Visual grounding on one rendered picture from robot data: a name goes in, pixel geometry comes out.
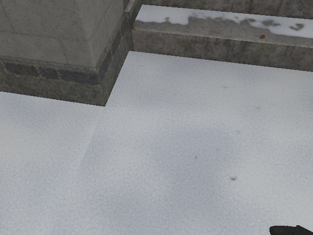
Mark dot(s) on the robot right hand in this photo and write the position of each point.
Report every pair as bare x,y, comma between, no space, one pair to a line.
289,230

